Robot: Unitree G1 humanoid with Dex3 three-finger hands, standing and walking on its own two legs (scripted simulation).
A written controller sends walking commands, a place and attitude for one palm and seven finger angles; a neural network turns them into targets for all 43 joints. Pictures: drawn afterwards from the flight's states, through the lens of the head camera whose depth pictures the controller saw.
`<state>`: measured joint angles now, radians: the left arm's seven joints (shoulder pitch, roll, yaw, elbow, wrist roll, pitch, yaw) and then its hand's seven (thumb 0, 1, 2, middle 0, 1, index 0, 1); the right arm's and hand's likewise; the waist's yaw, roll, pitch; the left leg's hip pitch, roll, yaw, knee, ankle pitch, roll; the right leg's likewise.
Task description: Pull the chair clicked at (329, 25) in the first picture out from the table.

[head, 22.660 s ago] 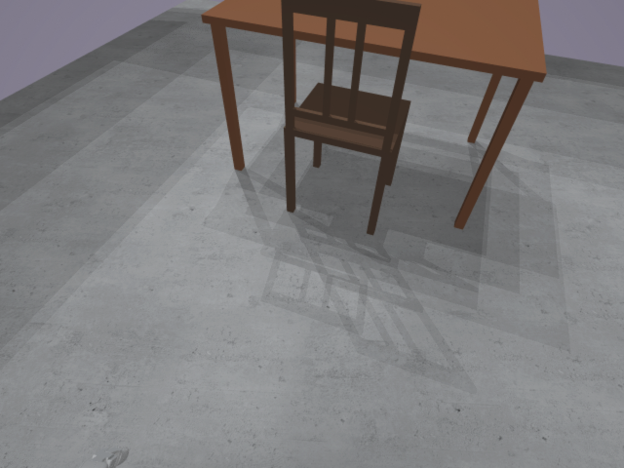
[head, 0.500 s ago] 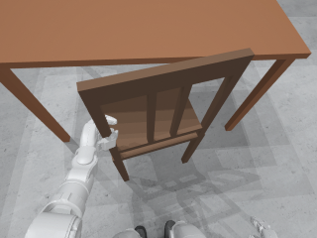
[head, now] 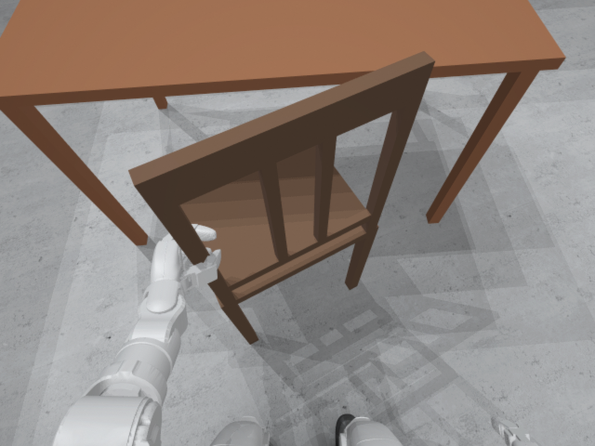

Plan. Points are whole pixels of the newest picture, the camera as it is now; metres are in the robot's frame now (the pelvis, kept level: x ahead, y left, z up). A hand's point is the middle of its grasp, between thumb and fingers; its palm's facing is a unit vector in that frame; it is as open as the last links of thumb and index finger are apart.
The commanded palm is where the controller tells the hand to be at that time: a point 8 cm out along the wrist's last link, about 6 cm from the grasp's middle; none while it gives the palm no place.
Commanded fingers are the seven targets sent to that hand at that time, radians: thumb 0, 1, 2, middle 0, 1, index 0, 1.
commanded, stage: step backward, pulling the chair out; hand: left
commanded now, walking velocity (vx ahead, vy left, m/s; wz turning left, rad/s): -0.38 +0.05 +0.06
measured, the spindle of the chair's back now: (275, 218) +0.46 +0.03 -0.08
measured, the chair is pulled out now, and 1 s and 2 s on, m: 0.14 0.33 0.54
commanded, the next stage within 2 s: stop walking, hand still on the chair in 1.58 s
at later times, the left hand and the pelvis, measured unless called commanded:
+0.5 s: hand (212, 338) +0.26 +0.12 -0.07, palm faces -0.07 -0.98 -0.20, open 5.9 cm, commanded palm +0.25 +0.18 -0.06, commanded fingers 0.00 0.90 0.90 -0.50 -1.45 -0.50 -1.45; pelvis -0.11 +0.02 -0.01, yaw -2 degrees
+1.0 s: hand (206, 425) +0.15 +0.12 -0.06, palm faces -0.09 -0.97 -0.22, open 6.0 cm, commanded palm +0.14 +0.17 -0.06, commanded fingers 0.00 0.90 0.90 -0.50 -1.45 -0.50 -1.45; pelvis -0.22 +0.03 +0.00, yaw -3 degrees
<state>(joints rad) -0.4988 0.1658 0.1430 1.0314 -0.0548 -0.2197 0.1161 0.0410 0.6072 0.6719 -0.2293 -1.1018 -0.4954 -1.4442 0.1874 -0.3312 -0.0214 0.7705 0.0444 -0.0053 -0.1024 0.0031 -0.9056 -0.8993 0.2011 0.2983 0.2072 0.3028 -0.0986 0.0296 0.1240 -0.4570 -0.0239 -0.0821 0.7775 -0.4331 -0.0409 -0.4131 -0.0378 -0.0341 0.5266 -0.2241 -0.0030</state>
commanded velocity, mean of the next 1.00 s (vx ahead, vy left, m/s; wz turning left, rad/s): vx -0.38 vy -0.01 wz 0.05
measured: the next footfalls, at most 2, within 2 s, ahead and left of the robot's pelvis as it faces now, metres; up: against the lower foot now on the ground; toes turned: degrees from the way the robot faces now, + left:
left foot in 0.08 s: -0.03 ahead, +0.17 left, +0.00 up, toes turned -1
left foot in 0.60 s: -0.10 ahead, +0.18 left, +0.00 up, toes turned -1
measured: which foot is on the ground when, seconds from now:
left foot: up 0.00-0.06, down 0.08-0.40, up 0.42-0.58, down 0.60-0.86, up 0.88-1.00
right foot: down 0.00-0.64, up 0.66-0.80, down 0.82-1.00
